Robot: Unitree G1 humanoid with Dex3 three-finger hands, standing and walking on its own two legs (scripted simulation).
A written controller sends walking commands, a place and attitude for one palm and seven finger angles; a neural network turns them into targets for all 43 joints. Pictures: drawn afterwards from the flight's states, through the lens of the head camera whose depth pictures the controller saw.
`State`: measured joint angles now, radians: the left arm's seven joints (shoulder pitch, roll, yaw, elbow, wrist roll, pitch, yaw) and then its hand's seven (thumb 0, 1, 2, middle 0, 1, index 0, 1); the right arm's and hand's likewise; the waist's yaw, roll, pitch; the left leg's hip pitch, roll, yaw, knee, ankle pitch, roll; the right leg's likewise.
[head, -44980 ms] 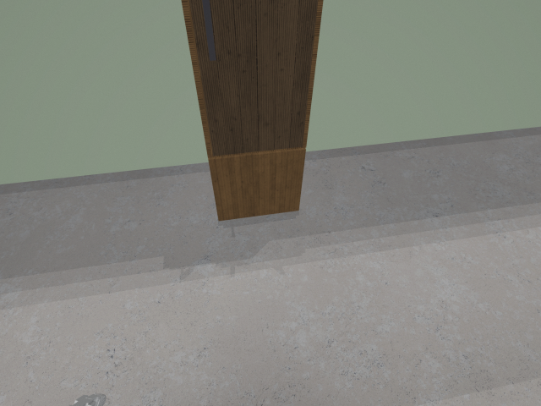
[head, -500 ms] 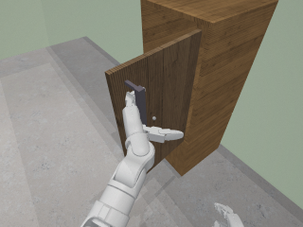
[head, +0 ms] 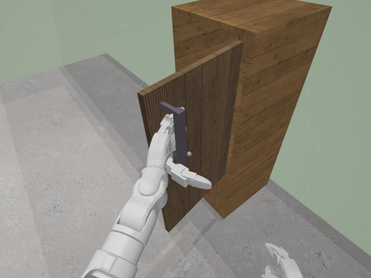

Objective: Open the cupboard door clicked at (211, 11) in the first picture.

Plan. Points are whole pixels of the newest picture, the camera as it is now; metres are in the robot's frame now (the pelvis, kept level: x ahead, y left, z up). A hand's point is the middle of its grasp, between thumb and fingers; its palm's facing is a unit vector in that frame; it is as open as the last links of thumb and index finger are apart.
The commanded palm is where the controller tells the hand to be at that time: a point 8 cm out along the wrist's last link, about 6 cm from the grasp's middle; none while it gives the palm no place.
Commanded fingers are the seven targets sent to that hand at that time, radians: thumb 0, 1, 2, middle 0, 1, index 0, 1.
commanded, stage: slide the hand sideways off the handle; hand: left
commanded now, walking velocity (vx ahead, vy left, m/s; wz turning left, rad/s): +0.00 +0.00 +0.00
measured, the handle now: (174, 135) +0.39 +0.05 +0.13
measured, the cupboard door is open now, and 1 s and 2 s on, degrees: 100 100 100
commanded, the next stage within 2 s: draw the hand back to the body in 0.84 s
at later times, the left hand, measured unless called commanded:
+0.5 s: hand (164, 173) +0.28 +0.06 +0.13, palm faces -0.10 -1.00 -0.02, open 16.3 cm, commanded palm +0.25 +0.12 +0.13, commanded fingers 0.00 -0.50 0.30 -0.15 -0.30 -0.15 -0.30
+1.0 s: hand (147, 188) +0.25 +0.09 +0.13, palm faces -0.07 -1.00 -0.03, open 16.3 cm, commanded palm +0.22 +0.15 +0.13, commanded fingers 0.00 -0.50 0.30 -0.15 -0.30 -0.15 -0.30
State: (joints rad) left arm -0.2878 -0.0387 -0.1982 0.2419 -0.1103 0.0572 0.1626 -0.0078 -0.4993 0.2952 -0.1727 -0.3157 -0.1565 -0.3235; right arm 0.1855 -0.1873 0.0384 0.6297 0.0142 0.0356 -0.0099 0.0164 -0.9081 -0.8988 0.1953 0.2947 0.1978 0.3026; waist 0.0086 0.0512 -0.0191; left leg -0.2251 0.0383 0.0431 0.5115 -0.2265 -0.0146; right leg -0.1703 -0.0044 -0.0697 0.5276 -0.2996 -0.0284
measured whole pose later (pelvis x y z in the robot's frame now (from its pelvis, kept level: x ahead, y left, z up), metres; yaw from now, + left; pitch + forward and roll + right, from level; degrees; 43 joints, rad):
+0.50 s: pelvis +0.01 -0.01 +0.00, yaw +0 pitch -4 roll +0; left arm 0.05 0.08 -0.16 -0.15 -0.12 0.13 0.04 -0.01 -0.50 0.30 -0.17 -0.31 -0.15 -0.30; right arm 0.15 -0.20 0.06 0.57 0.01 0.04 -0.02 0.02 -0.91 -0.90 0.20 0.29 0.20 0.30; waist 0.03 0.05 -0.02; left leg -0.18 0.05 0.04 0.49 -0.24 -0.02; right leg -0.12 0.01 -0.07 0.49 -0.30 -0.03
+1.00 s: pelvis +0.02 -0.01 +0.00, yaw +1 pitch -3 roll +0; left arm 0.27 0.13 -0.09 -0.35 -0.15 0.11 -0.07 -0.01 -0.50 0.30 -0.15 -0.30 -0.15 -0.30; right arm 0.19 -0.22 0.05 0.56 0.02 -0.08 -0.04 0.02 -0.91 -0.90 0.20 0.29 0.20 0.30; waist 0.03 0.07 -0.02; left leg -0.22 0.05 0.02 0.55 -0.28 -0.03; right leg -0.15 0.00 -0.09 0.55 -0.35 -0.04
